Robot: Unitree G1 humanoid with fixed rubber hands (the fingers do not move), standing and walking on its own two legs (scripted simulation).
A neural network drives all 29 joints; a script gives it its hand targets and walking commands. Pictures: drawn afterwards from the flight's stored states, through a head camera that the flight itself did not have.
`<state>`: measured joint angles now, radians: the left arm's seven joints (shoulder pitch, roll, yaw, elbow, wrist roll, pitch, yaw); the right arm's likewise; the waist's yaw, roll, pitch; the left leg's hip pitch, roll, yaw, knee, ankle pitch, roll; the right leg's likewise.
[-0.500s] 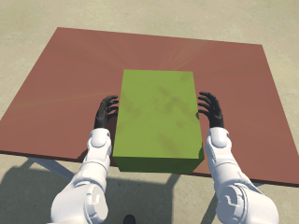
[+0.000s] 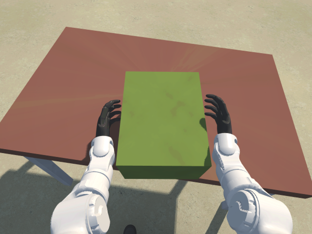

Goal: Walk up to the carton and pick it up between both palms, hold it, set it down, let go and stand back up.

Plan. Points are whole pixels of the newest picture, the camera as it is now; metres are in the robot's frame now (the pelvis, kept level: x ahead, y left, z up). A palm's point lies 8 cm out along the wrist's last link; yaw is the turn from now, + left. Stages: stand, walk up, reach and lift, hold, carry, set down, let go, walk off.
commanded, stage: reach and lift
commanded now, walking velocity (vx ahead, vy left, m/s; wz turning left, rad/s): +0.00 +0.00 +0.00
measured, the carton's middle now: (161, 125) +0.43 +0.03 -0.05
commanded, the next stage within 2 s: none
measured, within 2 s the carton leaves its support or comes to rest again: neither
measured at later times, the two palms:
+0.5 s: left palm (102, 121) +0.37 +0.19 +0.05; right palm (231, 122) +0.39 -0.13 +0.08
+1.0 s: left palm (94, 109) +0.36 +0.19 +0.11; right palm (242, 107) +0.38 -0.12 +0.14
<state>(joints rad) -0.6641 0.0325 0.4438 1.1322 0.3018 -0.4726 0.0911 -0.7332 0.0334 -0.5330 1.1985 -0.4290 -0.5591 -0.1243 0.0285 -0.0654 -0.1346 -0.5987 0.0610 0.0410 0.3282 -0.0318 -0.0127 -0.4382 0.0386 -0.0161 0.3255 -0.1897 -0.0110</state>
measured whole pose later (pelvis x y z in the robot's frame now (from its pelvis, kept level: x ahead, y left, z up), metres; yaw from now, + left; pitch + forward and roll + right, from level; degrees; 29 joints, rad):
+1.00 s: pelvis -0.01 +0.00 +0.01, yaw +1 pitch +0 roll -1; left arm -0.60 0.06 0.24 0.71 0.14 0.15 0.09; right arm -0.72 -0.04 -0.11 0.92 0.06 -0.01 -0.15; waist 0.00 -0.07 -0.08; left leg -0.24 0.04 0.05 0.29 -0.05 0.00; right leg -0.08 0.01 -0.01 0.29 -0.21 0.00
